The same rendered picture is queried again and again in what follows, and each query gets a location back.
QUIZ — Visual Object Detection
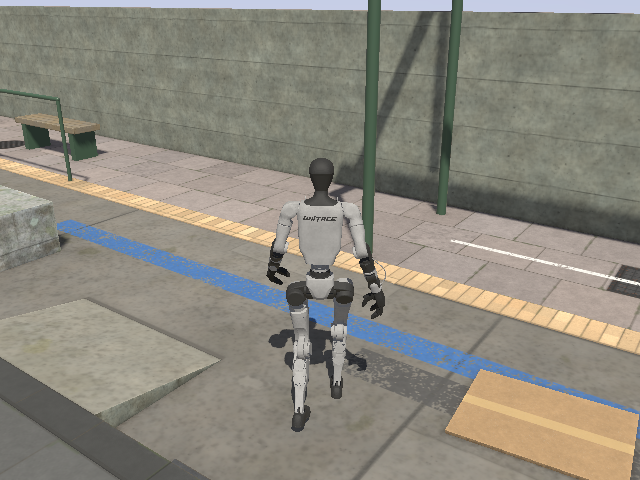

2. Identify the left robot foot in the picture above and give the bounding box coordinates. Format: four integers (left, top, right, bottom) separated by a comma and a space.
292, 405, 311, 428

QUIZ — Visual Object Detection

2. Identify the left robot hand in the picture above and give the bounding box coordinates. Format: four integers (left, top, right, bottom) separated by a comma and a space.
266, 267, 290, 285

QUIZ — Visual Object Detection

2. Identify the robot left forearm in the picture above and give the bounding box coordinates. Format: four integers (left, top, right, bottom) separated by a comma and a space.
268, 238, 284, 271

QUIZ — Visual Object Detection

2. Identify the right robot hand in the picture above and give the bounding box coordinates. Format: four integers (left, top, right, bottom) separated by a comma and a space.
362, 289, 385, 319

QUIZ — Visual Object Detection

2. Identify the robot right thigh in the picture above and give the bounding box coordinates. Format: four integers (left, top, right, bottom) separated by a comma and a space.
331, 278, 354, 340

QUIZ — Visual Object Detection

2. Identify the robot right upper arm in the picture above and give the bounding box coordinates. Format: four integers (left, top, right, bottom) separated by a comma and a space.
341, 202, 368, 259

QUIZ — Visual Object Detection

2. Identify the robot left upper arm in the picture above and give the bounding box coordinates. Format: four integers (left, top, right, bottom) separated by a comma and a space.
273, 201, 300, 254

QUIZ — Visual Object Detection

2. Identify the robot right forearm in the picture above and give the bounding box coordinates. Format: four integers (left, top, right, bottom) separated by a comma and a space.
359, 243, 382, 293

